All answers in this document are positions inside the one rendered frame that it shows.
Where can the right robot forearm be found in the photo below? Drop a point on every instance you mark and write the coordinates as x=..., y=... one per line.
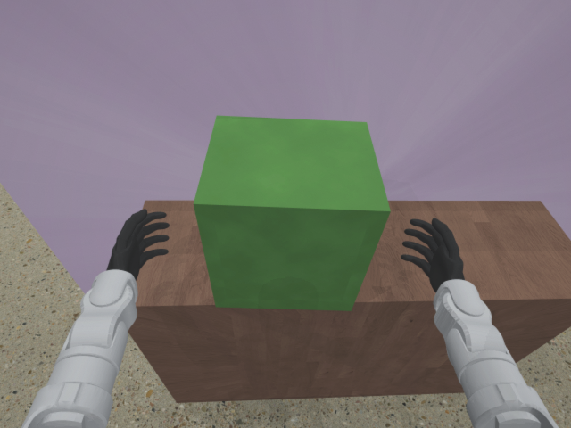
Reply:
x=497, y=394

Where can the carton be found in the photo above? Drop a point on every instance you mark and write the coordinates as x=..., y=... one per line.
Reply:
x=290, y=212

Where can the left robot hand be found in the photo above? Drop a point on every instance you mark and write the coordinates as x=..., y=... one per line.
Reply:
x=128, y=252

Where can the right robot hand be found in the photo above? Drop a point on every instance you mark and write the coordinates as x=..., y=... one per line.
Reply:
x=443, y=256

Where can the left robot forearm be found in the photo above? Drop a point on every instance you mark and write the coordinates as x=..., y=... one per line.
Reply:
x=78, y=392

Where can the pedestal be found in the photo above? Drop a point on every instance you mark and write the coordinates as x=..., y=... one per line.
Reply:
x=514, y=253

